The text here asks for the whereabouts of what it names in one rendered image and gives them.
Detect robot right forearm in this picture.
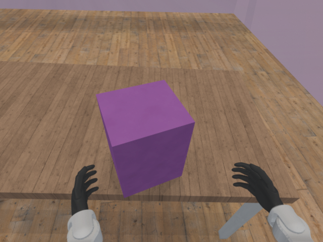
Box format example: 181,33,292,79
267,205,314,242

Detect carton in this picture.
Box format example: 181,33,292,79
96,80,195,198

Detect robot left hand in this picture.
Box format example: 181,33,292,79
71,165,99,216

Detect robot right hand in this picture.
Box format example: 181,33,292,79
232,162,283,213

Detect table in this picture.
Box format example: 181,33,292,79
0,61,300,239

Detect robot left forearm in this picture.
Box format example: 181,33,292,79
67,209,103,242

